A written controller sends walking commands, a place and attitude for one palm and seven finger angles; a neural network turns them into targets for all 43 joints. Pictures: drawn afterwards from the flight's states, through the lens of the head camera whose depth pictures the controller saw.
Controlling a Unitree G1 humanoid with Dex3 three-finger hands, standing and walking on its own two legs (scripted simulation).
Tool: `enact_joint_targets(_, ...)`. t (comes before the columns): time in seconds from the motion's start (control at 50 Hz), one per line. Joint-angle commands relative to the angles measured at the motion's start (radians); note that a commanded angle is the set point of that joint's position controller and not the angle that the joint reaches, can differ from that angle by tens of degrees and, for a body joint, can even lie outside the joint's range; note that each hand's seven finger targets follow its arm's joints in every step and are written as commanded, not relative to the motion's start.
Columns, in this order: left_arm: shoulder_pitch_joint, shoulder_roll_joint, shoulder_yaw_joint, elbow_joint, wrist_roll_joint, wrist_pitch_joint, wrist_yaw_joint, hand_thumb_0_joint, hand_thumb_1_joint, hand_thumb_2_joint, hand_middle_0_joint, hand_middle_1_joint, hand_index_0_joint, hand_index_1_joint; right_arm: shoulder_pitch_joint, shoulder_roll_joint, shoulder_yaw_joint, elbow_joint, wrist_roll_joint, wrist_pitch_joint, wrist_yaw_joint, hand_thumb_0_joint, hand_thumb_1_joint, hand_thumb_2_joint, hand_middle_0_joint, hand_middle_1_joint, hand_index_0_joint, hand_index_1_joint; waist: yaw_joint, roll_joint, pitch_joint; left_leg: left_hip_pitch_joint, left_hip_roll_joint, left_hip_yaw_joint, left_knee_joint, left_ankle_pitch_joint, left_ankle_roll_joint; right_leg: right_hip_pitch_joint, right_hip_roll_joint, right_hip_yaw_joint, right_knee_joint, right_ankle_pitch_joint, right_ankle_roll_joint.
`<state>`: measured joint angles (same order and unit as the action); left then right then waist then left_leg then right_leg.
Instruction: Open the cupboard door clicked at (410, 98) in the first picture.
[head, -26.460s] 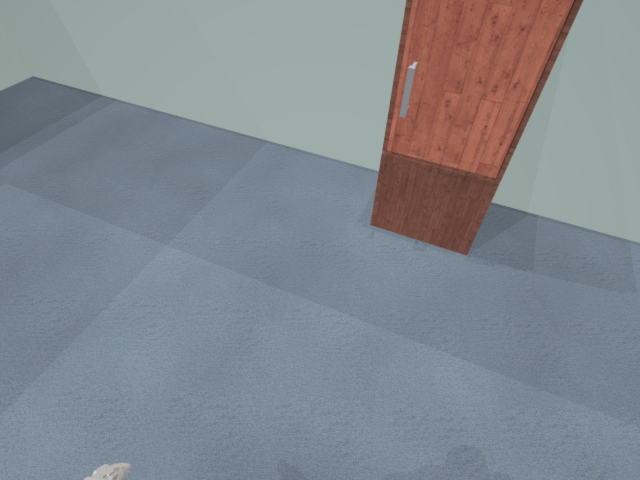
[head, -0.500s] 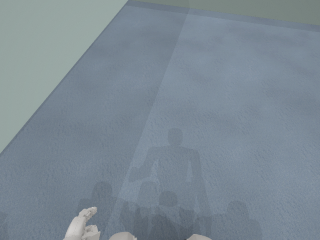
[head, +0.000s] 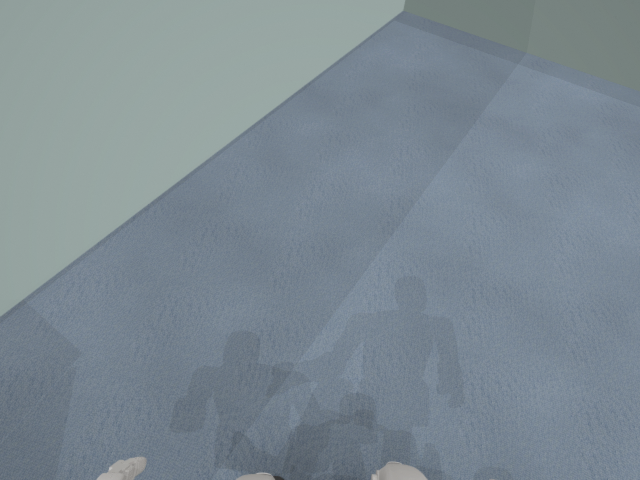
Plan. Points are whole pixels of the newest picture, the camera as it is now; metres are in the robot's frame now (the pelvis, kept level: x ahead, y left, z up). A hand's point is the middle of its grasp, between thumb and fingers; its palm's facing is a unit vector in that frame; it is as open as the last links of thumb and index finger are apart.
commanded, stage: turn to face it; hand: left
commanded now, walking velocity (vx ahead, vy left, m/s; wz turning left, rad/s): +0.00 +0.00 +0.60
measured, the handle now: out of the picture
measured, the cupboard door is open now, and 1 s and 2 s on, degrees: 45 45 45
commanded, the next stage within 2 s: none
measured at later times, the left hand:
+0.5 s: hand out of the picture -0.01 +0.17 -0.19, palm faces +0.36 -0.91 -0.20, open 7.3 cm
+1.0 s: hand out of the picture -0.01 +0.14 -0.14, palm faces +0.57 -0.77 -0.29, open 7.4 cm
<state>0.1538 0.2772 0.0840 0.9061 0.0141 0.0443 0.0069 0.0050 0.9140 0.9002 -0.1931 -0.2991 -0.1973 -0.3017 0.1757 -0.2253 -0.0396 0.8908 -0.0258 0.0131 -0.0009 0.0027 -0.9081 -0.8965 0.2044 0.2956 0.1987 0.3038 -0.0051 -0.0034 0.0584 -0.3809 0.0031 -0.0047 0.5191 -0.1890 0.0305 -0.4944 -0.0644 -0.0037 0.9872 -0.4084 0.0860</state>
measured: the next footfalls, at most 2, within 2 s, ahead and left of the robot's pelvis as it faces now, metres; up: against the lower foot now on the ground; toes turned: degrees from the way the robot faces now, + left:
right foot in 0.12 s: +0.05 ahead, -0.17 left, +0.00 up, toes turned +3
left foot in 0.46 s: +0.01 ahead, +0.09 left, +0.00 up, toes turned +24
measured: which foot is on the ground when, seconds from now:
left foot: down 0.00-0.12, up 0.14-0.44, down 0.46-0.84, up 0.86-1.00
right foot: up 0.00-0.10, down 0.12-0.46, up 0.48-0.82, down 0.84-1.00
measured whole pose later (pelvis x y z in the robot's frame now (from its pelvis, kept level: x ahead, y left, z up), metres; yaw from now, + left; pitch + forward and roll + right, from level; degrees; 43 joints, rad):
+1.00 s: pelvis +0.03 -0.08 +0.00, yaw +38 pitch +1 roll +2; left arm 0.17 0.20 0.04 0.87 0.02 0.02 0.02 0.00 0.91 0.90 -0.20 -0.30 -0.20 -0.30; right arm 0.16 -0.27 -0.09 0.93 -0.01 0.08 0.02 0.01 -0.91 -0.90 0.20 0.30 0.20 0.30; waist -0.04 0.03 0.10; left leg -0.53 -0.01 0.00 1.12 -0.43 -0.06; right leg -0.23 -0.09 -0.11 0.52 -0.30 0.00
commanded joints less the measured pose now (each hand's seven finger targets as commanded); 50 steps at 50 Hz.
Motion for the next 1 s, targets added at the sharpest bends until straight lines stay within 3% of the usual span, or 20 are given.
enact_joint_targets(0.0,0.001,0.035,-0.007,-0.095,-0.005,-0.023,0.005,0.0,0.9,0.9,-0.2,-0.3,-0.2,-0.3,0.027,-0.229,-0.076,-0.052,-0.002,0.004,-0.007,0.0,-0.9,-0.9,0.2,0.3,0.2,0.3,-0.02,0.155,-0.141,0.152,0.231,-0.286,-0.14,0.234,0.126,0.098,0.036,-0.023,-0.224,-0.024,-0.008)
enact_joint_targets(0.06,0.127,0.071,0.006,-0.063,-0.006,-0.033,0.011,0.0,0.9,0.9,-0.2,-0.3,-0.2,-0.3,-0.049,-0.206,-0.078,-0.074,0.01,0.018,-0.004,0.0,-0.9,-0.9,0.2,0.3,0.2,0.3,0.044,0.118,-0.14,-0.029,0.152,-0.273,-0.059,0.076,0.065,0.365,0.04,-0.03,-0.522,0.153,-0.026)
enact_joint_targets(0.1,0.154,0.225,0.031,-0.074,0.02,-0.045,0.022,0.0,0.9,0.9,-0.2,-0.3,-0.2,-0.3,-0.07,-0.099,-0.063,-0.115,0.02,0.018,0.007,0.0,-0.9,-0.9,0.2,0.3,0.2,0.3,0.075,-0.379,-0.101,-0.288,-0.087,-0.004,0.4,-0.413,-0.079,0.433,-0.41,0.414,-0.786,0.154,-0.194)
enact_joint_targets(0.12,0.111,0.211,0.02,-0.089,0.011,-0.044,0.028,0.0,0.9,0.9,-0.2,-0.3,-0.2,-0.3,-0.07,-0.154,-0.076,-0.108,0.012,0.026,0.012,0.0,-0.9,-0.9,0.2,0.3,0.2,0.3,0.052,-0.274,-0.09,-0.231,-0.021,-0.059,0.586,-0.417,-0.066,0.309,-0.446,0.357,-0.758,0.223,-0.242)
enact_joint_targets(0.14,0.042,0.172,0.01,-0.106,0.013,-0.044,0.027,0.0,0.9,0.9,-0.2,-0.3,-0.2,-0.3,-0.034,-0.132,-0.073,-0.096,0.01,0.034,0.022,0.0,-0.9,-0.9,0.2,0.3,0.2,0.3,0.005,-0.211,-0.058,-0.21,-0.008,-0.054,0.664,-0.341,-0.063,0.241,-0.372,0.243,-0.736,0.194,-0.242)
enact_joint_targets(0.2,0.001,0.096,-0.009,-0.111,0.004,-0.051,0.024,0.0,0.9,0.9,-0.2,-0.3,-0.2,-0.3,-0.033,-0.11,-0.066,-0.051,0.008,0.048,0.03,0.0,-0.9,-0.9,0.2,0.3,0.2,0.3,-0.019,-0.249,-0.04,-0.232,0.031,0.002,0.7,-0.23,-0.101,0.302,-0.241,0.035,-0.657,0.463,-0.183)
enact_joint_targets(0.32,0.14,0.143,0.013,-0.058,0.016,-0.055,0.025,0.0,0.9,0.9,-0.2,-0.3,-0.2,-0.3,-0.137,-0.059,-0.039,-0.07,0.019,0.032,0.035,0.0,-0.9,-0.9,0.2,0.3,0.2,0.3,0.059,-0.192,-0.102,-0.117,0.007,0.111,0.275,-0.273,-0.103,0.504,-0.276,-0.046,-0.53,0.784,-0.189)
enact_joint_targets(0.4,0.101,0.162,0.027,-0.062,0.005,-0.051,0.015,0.0,0.9,0.9,-0.2,-0.3,-0.2,-0.3,-0.043,-0.098,-0.045,-0.055,0.016,0.02,0.027,0.0,-0.9,-0.9,0.2,0.3,0.2,0.3,0.004,-0.177,-0.134,0.106,-0.007,0.125,0.005,-0.087,-0.074,0.408,-0.27,-0.117,-0.397,0.72,-0.128)
enact_joint_targets(0.42,0.083,0.143,0.023,-0.07,0.0,-0.047,0.012,0.0,0.9,0.9,-0.2,-0.3,-0.2,-0.3,0.023,-0.143,-0.058,-0.039,0.013,0.013,0.028,0.0,-0.9,-0.9,0.2,0.3,0.2,0.3,-0.034,-0.065,-0.173,0.277,0.047,0.053,-0.092,0.101,-0.049,0.285,-0.243,-0.153,-0.261,0.593,-0.079)
enact_joint_targets(0.44,0.063,0.074,0.01,-0.109,-0.008,-0.04,0.004,0.0,0.9,0.9,-0.2,-0.3,-0.2,-0.3,0.105,-0.265,-0.089,-0.026,0.003,0.004,0.019,0.0,-0.9,-0.9,0.2,0.3,0.2,0.3,-0.082,0.247,-0.212,0.456,0.319,-0.311,-0.114,0.458,0.083,-0.011,-0.099,-0.189,-0.039,0.01,0.0)
enact_joint_targets(0.46,-0.021,0.048,-0.007,-0.146,-0.002,-0.029,0.01,0.0,0.9,0.9,-0.2,-0.3,-0.2,-0.3,0.177,-0.312,-0.1,-0.001,0.007,0.012,0.007,0.0,-0.9,-0.9,0.2,0.3,0.2,0.3,-0.114,0.292,-0.203,0.447,0.435,-0.427,-0.112,0.742,0.204,-0.128,-0.049,-0.079,0.112,-0.276,0.007)
enact_joint_targets(0.48,-0.041,0.073,-0.003,-0.156,0.002,-0.022,0.013,0.0,0.9,0.9,-0.2,-0.3,-0.2,-0.3,0.169,-0.307,-0.093,0.0,0.001,0.014,0.001,0.0,-0.9,-0.9,0.2,0.3,0.2,0.3,-0.103,0.187,-0.184,0.383,0.432,-0.357,-0.107,0.586,0.225,-0.117,-0.066,-0.01,0.174,-0.233,-0.01)
enact_joint_targets(0.56,-0.013,0.063,0.006,-0.092,0.006,-0.01,0.002,0.0,0.9,0.9,-0.2,-0.3,-0.2,-0.3,-0.001,-0.219,-0.067,-0.05,0.0,0.002,-0.018,0.0,-0.9,-0.9,0.2,0.3,0.2,0.3,-0.022,0.175,-0.112,0.222,0.245,-0.242,-0.149,0.348,0.124,-0.071,-0.042,0.018,0.153,-0.024,-0.001)
enact_joint_targets(0.72,-0.015,0.053,0.0,-0.108,-0.001,-0.016,0.001,0.0,0.9,0.9,-0.2,-0.3,-0.2,-0.3,-0.02,-0.229,-0.078,-0.057,-0.004,0.013,-0.007,0.0,-0.9,-0.9,0.2,0.3,0.2,0.3,-0.012,0.17,-0.1,0.131,0.197,-0.302,-0.148,0.183,0.117,0.121,0.039,-0.023,-0.206,-0.014,-0.013)
enact_joint_targets(0.78,0.095,0.07,0.01,-0.086,-0.005,-0.03,0.006,0.0,0.9,0.9,-0.2,-0.3,-0.2,-0.3,-0.074,-0.218,-0.082,-0.078,0.007,0.022,-0.005,0.0,-0.9,-0.9,0.2,0.3,0.2,0.3,0.045,0.137,-0.123,-0.012,0.135,-0.3,-0.056,0.093,0.066,0.369,0.052,-0.037,-0.493,0.146,-0.025)
enact_joint_targets(0.8,0.14,0.136,0.023,-0.079,0.006,-0.042,0.015,0.0,0.9,0.9,-0.2,-0.3,-0.2,-0.3,-0.068,-0.161,-0.076,-0.089,0.017,0.022,-0.001,0.0,-0.9,-0.9,0.2,0.3,0.2,0.3,0.069,-0.047,-0.145,-0.147,0.047,-0.227,0.091,-0.078,0.006,0.514,-0.098,0.114,-0.672,0.119,-0.061)
enact_joint_targets(0.82,0.14,0.228,0.038,-0.089,0.02,-0.048,0.021,0.0,0.9,0.9,-0.2,-0.3,-0.2,-0.3,-0.075,-0.103,-0.067,-0.116,0.02,0.02,0.004,0.0,-0.9,-0.9,0.2,0.3,0.2,0.3,0.08,-0.337,-0.126,-0.269,-0.096,-0.029,0.36,-0.382,-0.079,0.514,-0.376,0.392,-0.753,0.177,-0.177)
enact_joint_targets(0.84,0.116,0.218,0.025,-0.098,0.011,-0.045,0.027,0.0,0.9,0.9,-0.2,-0.3,-0.2,-0.3,-0.088,-0.15,-0.074,-0.112,0.011,0.025,0.009,0.0,-0.9,-0.9,0.2,0.3,0.2,0.3,0.068,-0.277,-0.097,-0.234,-0.035,-0.068,0.578,-0.438,-0.066,0.37,-0.441,0.381,-0.74,0.259,-0.24)
enact_joint_targets(0.9,-0.021,0.107,-0.003,-0.127,0.003,-0.047,0.025,0.0,0.9,0.9,-0.2,-0.3,-0.2,-0.3,-0.037,-0.13,-0.074,-0.052,0.006,0.046,0.023,0.0,-0.9,-0.9,0.2,0.3,0.2,0.3,-0.019,-0.243,-0.043,-0.221,0.021,-0.038,0.732,-0.254,-0.09,0.313,-0.256,0.103,-0.667,0.417,-0.202)
enact_joint_targets(0.98,0.045,0.108,0.001,-0.11,0.007,-0.053,0.026,0.0,0.9,0.9,-0.2,-0.3,-0.2,-0.3,-0.078,-0.09,-0.055,-0.056,0.015,0.048,0.033,0.0,-0.9,-0.9,0.2,0.3,0.2,0.3,0.012,-0.205,-0.075,-0.169,0.022,0.044,0.51,-0.238,-0.11,0.423,-0.241,-0.033,-0.614,0.627,-0.187)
